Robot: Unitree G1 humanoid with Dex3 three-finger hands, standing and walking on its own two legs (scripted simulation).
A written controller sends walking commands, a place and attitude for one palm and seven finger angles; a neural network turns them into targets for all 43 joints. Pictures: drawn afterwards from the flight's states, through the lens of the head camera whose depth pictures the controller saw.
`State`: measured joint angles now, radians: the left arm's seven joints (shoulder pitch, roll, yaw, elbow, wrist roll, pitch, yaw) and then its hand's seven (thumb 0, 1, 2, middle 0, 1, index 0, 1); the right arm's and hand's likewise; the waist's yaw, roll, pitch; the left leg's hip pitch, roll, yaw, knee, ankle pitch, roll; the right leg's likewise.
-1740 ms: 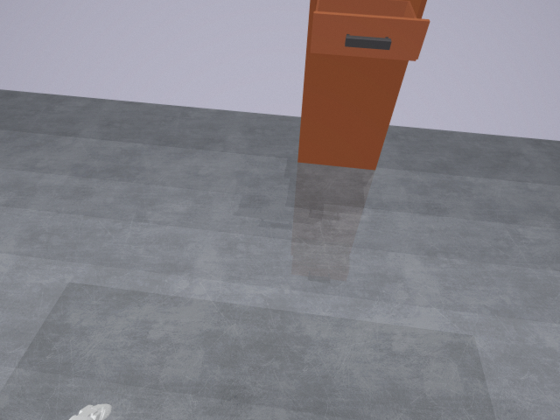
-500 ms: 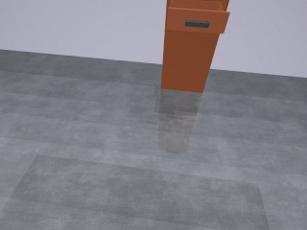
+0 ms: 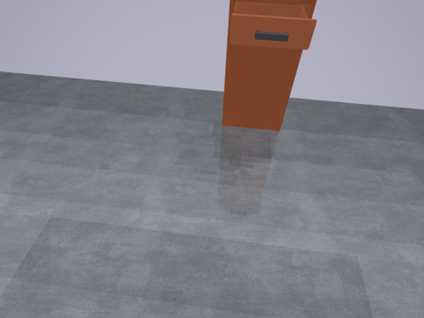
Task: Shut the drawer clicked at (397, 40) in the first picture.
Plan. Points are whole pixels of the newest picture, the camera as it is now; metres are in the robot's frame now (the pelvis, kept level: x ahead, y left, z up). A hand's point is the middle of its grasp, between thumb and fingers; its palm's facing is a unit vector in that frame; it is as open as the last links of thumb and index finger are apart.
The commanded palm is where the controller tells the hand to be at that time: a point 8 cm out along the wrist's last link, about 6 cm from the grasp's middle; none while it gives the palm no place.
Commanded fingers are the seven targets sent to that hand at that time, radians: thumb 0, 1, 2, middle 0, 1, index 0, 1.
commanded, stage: walk to a spot facing it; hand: left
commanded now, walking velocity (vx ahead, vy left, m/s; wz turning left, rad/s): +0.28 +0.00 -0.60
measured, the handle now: (271, 34) +1.30 -0.19 +0.00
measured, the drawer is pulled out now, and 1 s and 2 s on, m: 0.22 0.22 0.22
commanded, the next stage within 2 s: none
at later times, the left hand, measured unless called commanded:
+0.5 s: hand out of the picture +0.08 +0.14 -0.17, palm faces -0.17 -0.97 -0.16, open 7.3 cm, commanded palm none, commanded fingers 0.00 0.90 0.90 -0.20 -0.30 -0.20 -0.30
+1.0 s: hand (177, 186) +0.51 +0.14 -0.16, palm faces -0.48 -0.85 -0.20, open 7.3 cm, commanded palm none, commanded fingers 0.00 0.90 0.90 -0.20 -0.30 -0.20 -0.30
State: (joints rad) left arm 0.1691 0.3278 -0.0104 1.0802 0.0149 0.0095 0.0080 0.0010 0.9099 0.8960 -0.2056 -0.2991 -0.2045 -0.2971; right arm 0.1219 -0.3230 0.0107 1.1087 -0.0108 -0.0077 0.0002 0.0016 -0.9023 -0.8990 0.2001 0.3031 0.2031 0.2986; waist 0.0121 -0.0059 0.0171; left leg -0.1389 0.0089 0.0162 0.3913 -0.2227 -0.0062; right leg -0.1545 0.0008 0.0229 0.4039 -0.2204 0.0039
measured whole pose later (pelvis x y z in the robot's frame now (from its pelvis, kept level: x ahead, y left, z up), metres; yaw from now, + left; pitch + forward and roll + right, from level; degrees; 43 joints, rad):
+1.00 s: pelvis +0.32 +0.01 +0.00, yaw -32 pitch +0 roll -1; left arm 0.19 0.26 0.11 0.93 0.04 0.03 -0.04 0.00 0.92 0.90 -0.20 -0.30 -0.20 -0.30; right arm 0.36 -0.18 -0.05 1.03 -0.01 -0.09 -0.02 -0.01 -0.93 -0.90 0.20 0.30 0.20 0.30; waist 0.00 -0.05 0.02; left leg -0.12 0.05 0.31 0.38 -0.26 0.06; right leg -0.67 -0.10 -0.03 1.18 -0.12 0.03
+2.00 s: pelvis +0.64 -0.21 +0.00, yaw -59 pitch -1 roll -2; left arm 0.27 0.21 0.09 0.98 0.03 0.04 -0.03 0.00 0.92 0.90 -0.20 -0.30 -0.20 -0.30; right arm 0.26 -0.17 -0.04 0.98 -0.02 -0.06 -0.02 -0.01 -0.94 -0.90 0.20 0.30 0.20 0.30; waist 0.03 -0.04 0.05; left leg -0.15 0.12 0.29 0.44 -0.26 0.02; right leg -0.59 -0.09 -0.07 1.14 -0.24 0.05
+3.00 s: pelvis +0.65 -0.30 -0.01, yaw -45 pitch +1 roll -1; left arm 0.17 0.25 0.08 0.93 0.01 0.06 0.02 0.00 0.92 0.90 -0.20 -0.30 -0.20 -0.30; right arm 0.22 -0.23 -0.07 0.93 -0.02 0.03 0.01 0.00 -0.90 -0.90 0.20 0.30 0.20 0.30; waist -0.03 0.01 0.06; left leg -0.32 -0.03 -0.03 0.47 -0.18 0.04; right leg -0.40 -0.06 -0.01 0.88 -0.43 0.09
